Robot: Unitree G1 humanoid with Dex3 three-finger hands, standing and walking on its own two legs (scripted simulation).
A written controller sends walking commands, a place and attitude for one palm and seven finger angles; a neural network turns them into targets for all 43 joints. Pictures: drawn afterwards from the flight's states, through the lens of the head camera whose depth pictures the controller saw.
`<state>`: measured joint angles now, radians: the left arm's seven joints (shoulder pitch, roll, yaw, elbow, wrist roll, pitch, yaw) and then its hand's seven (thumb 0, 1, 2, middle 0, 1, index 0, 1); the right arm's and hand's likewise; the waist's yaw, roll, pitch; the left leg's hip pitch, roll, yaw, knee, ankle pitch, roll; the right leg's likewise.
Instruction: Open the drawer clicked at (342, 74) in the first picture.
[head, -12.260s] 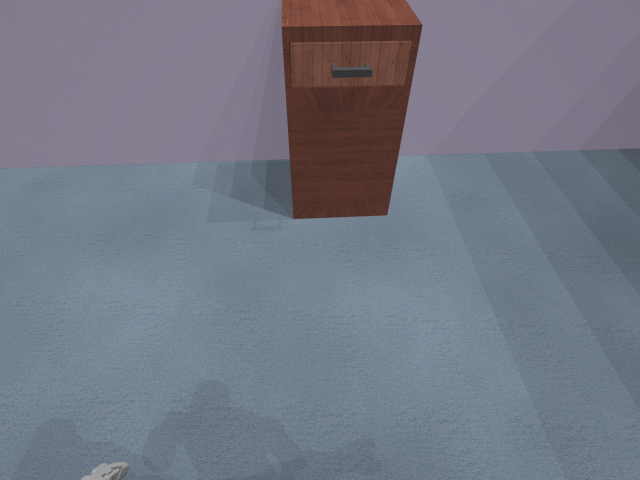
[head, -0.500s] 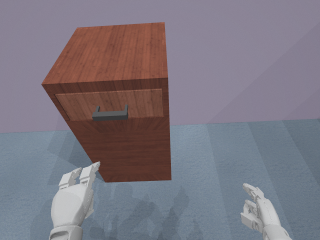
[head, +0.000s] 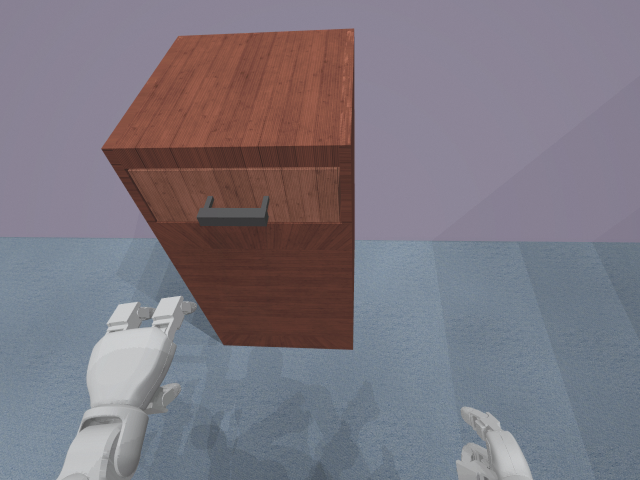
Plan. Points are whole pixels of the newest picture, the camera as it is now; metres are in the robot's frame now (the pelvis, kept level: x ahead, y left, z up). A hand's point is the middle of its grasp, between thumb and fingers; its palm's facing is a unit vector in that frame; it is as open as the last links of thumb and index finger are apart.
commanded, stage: raise the hand with hooked fingers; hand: left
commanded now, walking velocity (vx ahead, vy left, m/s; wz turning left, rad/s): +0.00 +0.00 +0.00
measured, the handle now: (235, 208) +0.57 +0.23 -0.04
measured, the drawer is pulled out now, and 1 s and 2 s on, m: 0.00 0.00 0.00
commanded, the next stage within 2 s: move the hooked fingers above the handle in 1.08 s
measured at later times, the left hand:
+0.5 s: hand (121, 305) +0.29 +0.27 +0.08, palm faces +0.10 -0.09 -0.99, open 13.5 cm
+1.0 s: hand (115, 291) +0.30 +0.28 +0.09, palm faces +0.03 -0.10 -0.99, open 13.8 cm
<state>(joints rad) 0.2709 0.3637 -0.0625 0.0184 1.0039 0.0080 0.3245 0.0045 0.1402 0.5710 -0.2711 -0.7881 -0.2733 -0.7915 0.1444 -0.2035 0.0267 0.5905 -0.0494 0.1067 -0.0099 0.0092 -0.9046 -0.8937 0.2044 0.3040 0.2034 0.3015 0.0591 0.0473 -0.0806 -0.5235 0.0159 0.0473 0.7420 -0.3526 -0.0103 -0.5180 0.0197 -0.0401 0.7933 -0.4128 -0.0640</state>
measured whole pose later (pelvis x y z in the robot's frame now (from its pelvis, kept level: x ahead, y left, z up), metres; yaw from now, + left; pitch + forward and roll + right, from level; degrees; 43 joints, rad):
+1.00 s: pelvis +0.00 +0.04 +0.03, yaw +1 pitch +3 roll +0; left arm -0.06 0.46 -0.06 0.08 0.94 -0.03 0.12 0.00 -0.49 0.30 -0.32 -1.20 -0.32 -1.20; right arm 0.17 -0.26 -0.02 0.63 0.00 0.13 -0.01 0.01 -0.91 -0.89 0.20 0.30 0.20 0.30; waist 0.08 0.07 0.00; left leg -0.32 -0.03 0.05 0.52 -0.25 0.04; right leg -0.29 -0.01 -0.04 0.53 -0.29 -0.01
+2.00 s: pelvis +0.01 +0.02 +0.01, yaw +0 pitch +11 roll +0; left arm -0.50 0.40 -0.11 0.67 1.03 -0.02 0.25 0.00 -0.48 0.30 -0.32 -1.20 -0.32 -1.20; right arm 0.27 -0.26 -0.07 0.67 0.02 0.14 -0.03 0.01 -0.91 -0.89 0.20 0.30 0.20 0.30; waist -0.01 0.06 -0.09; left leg -0.52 0.00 0.05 0.65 -0.32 0.02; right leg -0.49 0.01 -0.04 0.66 -0.36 -0.03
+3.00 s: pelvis +0.01 +0.05 -0.01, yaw -2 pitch +21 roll -2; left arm -0.89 0.49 -0.02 1.17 1.09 0.00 0.33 0.00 -0.48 0.30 -0.33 -1.22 -0.33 -1.21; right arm 0.41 -0.25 -0.05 0.70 -0.02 0.12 -0.01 0.00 -0.91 -0.89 0.20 0.30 0.20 0.30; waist -0.16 0.06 -0.14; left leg -0.82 0.02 0.06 0.83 -0.38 0.05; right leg -0.77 0.03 -0.02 0.78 -0.37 0.00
